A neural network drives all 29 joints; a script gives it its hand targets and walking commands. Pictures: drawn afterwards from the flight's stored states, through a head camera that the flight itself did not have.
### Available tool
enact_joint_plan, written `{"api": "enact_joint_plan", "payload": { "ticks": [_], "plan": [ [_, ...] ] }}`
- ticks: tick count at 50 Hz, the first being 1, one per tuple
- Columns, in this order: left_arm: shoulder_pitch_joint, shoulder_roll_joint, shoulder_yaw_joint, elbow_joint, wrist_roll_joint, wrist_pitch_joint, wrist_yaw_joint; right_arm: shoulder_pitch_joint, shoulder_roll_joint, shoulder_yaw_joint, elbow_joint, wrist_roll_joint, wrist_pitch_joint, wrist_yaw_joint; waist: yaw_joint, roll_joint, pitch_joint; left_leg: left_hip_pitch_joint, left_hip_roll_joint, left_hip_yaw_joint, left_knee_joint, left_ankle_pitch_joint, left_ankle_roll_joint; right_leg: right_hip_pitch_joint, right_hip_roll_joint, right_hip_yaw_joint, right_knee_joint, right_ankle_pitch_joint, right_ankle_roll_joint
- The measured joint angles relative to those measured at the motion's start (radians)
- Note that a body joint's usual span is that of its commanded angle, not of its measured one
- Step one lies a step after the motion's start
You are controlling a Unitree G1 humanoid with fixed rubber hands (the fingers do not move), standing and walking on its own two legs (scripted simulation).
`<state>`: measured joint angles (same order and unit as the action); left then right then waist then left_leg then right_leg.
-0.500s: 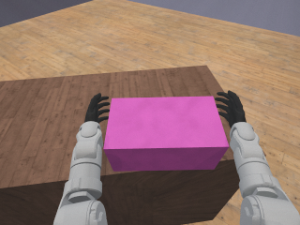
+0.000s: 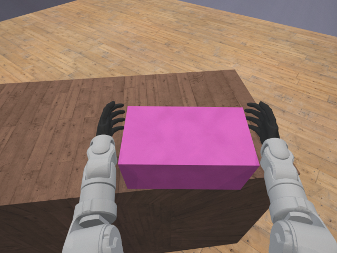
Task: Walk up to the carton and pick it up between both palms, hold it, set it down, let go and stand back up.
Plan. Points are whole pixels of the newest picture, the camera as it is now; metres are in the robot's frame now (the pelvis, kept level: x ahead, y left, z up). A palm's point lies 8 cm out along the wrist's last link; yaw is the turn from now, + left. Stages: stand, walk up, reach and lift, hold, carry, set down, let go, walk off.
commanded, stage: set down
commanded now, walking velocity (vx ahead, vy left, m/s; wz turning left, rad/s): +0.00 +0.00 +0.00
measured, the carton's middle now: (184, 148) +0.37 -0.02 +0.04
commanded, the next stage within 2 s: none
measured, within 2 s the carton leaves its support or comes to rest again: rests again in 0.06 s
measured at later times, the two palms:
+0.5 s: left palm (106, 133) +0.37 +0.18 +0.09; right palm (266, 134) +0.37 -0.22 +0.10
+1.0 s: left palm (104, 139) +0.38 +0.19 +0.07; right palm (266, 141) +0.37 -0.23 +0.06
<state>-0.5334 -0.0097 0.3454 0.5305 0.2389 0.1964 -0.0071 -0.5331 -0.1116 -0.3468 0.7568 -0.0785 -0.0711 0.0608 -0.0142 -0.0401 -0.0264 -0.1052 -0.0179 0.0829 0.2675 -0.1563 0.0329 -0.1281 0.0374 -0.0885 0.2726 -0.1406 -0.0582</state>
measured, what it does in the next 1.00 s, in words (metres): stands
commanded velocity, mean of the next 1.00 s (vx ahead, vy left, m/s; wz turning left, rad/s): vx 0.00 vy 0.00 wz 0.00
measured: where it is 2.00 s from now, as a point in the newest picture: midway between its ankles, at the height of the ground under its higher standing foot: outside the picture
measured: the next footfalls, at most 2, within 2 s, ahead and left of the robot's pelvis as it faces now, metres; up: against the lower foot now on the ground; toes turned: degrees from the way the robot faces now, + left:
none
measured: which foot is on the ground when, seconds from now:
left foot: down 0.00-1.00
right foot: down 0.00-1.00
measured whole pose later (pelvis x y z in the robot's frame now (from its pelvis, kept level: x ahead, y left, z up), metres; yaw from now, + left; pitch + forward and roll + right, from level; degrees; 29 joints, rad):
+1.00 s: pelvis +0.00 -0.01 -0.01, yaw +0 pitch +10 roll +0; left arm -0.55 0.23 0.05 0.77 -0.13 -0.06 0.06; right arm -0.57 -0.30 0.00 0.91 0.33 -0.13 0.01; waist 0.00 -0.01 -0.15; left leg -0.40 0.01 0.09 0.44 -0.22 0.02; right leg -0.42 0.05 -0.09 0.42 -0.18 -0.07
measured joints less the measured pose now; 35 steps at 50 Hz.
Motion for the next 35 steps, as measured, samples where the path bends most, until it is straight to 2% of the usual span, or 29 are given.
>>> {"api": "enact_joint_plan", "payload": {
  "ticks": [16,24,29,35],
  "plan": [
    [-0.016,0.002,0.015,0.036,0.008,-0.034,-0.013,-0.012,0.008,-0.042,0.006,-0.030,-0.005,0.025,0.006,0.003,-0.005,-0.017,-0.001,0.003,0.001,0.002,0.002,-0.020,-0.001,0.003,0.005,0.000,0.000],
    [-0.035,0.022,-0.001,0.086,-0.009,-0.076,-0.014,-0.020,-0.014,-0.021,0.029,-0.006,-0.029,0.022,0.012,0.005,0.001,-0.030,-0.001,0.004,0.010,0.000,0.003,-0.033,-0.002,0.003,0.014,-0.002,0.001],
    [-0.042,0.068,-0.063,0.141,-0.059,-0.135,0.012,-0.035,-0.054,0.051,0.085,0.068,-0.054,0.003,0.012,0.007,-0.013,-0.070,-0.001,0.006,0.027,-0.005,0.004,-0.075,-0.004,0.004,0.035,-0.008,0.002],
    [-0.037,0.146,-0.218,0.248,-0.203,-0.222,0.084,-0.053,-0.139,0.243,0.204,0.246,-0.070,-0.017,0.023,0.020,-0.065,-0.175,0.008,0.020,0.083,-0.030,0.000,-0.179,0.001,0.016,0.078,-0.020,-0.001]
  ]
}}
